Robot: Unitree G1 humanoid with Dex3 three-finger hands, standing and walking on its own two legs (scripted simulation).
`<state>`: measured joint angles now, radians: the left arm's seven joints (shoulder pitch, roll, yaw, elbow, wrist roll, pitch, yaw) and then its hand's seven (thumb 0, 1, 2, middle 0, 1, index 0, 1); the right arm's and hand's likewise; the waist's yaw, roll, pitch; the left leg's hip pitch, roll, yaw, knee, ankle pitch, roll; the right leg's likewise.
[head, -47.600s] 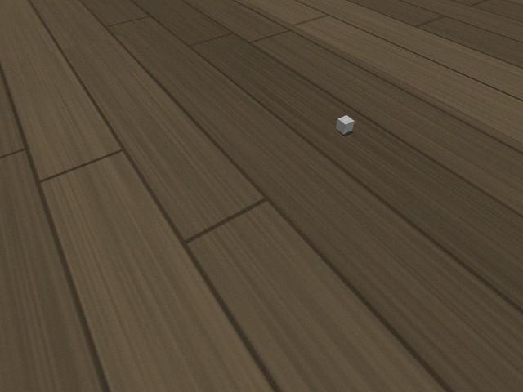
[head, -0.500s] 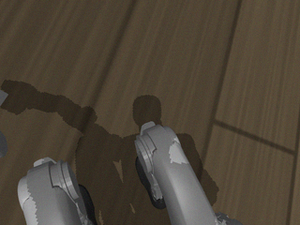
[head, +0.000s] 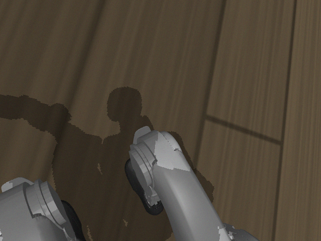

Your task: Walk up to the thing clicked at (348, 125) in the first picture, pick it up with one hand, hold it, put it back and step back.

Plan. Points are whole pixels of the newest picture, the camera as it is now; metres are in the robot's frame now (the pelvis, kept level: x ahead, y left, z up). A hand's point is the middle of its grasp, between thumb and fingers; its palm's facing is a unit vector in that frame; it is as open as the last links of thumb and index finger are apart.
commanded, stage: rest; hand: left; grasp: from above
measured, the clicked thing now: out of the picture +0.50 +0.30 -0.25
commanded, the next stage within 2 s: open in 0.82 s
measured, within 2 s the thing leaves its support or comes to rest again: rests again in 0.56 s
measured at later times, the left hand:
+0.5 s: hand out of the picture +0.48 +0.31 -0.24, palm faces -0.21 -0.38 -0.90, open 10.0 cm
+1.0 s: hand out of the picture +0.49 +0.31 -0.25, palm faces -0.21 -0.38 -0.90, open 10.0 cm
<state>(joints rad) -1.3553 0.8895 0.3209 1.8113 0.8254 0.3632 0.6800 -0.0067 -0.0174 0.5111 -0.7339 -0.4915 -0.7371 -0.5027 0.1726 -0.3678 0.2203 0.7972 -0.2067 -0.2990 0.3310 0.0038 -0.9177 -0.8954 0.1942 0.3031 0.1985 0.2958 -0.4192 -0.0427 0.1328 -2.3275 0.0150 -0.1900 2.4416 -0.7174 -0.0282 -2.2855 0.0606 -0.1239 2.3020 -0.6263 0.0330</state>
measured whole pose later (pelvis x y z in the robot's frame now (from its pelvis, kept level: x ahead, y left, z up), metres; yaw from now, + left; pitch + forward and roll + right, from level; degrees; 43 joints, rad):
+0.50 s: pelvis +0.00 +0.00 +0.00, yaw -2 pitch +32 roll -13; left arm -1.35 0.99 0.27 1.82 0.80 0.33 0.70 -0.01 -0.01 0.53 -0.71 -0.52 -0.71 -0.53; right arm 0.16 -0.38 0.31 0.73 -0.21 -0.30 0.35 0.00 -0.92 -0.90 0.19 0.30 0.20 0.30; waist -0.46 -0.10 0.20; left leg -2.32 0.01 -0.23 2.46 -0.72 -0.02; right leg -2.25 0.06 -0.16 2.28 -0.62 0.04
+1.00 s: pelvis -0.01 +0.01 +0.01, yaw -4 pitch +31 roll -14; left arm -1.37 1.05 0.24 1.80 0.77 0.33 0.69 -0.01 0.00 0.55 -0.68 -0.55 -0.68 -0.56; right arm 0.14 -0.40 0.37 0.66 -0.21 -0.29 0.34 0.00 -0.91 -0.90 0.20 0.30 0.20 0.30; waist -0.49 -0.13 0.24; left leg -2.31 0.02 -0.26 2.45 -0.71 -0.02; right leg -2.23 0.07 -0.18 2.25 -0.60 0.05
